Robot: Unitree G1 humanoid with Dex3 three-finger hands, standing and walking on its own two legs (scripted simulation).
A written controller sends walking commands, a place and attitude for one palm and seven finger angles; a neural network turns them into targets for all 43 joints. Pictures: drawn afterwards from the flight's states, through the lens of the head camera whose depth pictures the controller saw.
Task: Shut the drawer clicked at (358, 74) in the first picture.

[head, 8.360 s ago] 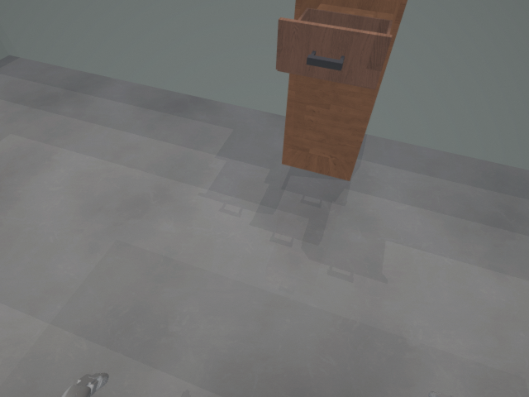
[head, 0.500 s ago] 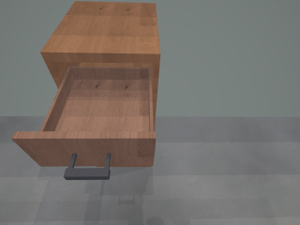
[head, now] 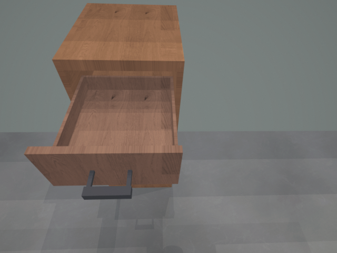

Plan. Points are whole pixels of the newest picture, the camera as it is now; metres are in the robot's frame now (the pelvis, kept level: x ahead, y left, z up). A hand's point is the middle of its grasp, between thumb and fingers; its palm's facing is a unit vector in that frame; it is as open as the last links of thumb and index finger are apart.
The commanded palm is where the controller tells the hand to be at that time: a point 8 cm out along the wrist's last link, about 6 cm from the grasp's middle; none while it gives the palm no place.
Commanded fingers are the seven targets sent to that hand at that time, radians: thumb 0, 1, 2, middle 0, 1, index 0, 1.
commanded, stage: come to a stop and stand still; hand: left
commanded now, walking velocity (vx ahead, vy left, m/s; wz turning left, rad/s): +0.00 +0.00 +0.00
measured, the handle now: (109, 183) +0.27 +0.16 +0.01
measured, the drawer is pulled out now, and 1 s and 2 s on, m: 0.30 0.30 0.30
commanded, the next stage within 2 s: look again from close up in 0.02 s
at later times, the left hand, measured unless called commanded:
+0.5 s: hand out of the picture -0.02 +0.13 -0.18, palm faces +0.01 -0.99 -0.16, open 7.4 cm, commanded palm none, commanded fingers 0.00 0.90 0.90 -0.20 -0.30 -0.20 -0.30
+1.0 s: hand (125, 244) +0.15 +0.11 -0.04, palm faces +0.20 -0.98 +0.02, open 6.6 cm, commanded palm +0.08 +0.17 -0.03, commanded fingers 0.00 0.90 0.90 -0.54 -0.67 -0.54 -0.67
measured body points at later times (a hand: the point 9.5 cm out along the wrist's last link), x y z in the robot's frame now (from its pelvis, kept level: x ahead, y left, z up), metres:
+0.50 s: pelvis +0.00 -0.02 +0.00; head +0.01 -0.02 +0.45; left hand -0.02 +0.19 -0.16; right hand -0.01 -0.24 -0.16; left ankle +0.01 +0.06 -0.74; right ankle -0.03 -0.15 -0.74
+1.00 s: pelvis -0.01 -0.06 -0.03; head +0.00 -0.06 +0.42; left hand +0.14 +0.16 -0.04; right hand +0.18 -0.31 -0.10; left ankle +0.01 +0.06 -0.74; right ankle -0.03 -0.15 -0.74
